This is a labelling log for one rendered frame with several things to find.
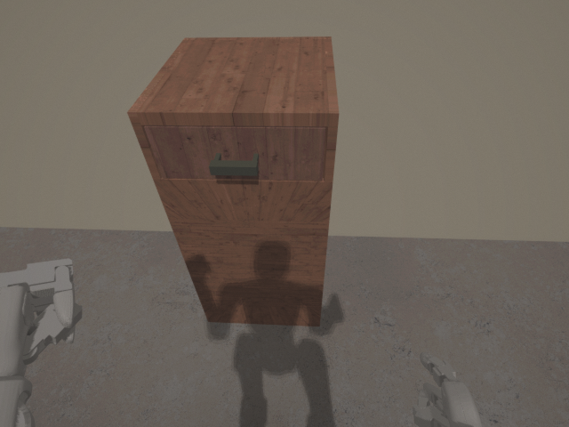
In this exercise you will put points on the cabinet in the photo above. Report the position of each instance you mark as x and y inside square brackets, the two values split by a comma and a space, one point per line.
[255, 249]

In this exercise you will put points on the left robot hand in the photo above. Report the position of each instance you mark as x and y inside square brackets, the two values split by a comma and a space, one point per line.
[46, 288]

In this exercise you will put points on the drawer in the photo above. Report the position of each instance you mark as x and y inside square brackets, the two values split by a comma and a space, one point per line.
[285, 152]

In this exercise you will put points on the left robot forearm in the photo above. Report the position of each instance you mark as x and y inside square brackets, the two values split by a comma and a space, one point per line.
[14, 394]

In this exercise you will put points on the handle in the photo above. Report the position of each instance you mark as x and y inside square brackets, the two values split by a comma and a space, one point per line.
[234, 167]

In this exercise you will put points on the right robot hand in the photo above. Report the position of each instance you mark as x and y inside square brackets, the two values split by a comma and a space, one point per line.
[453, 404]

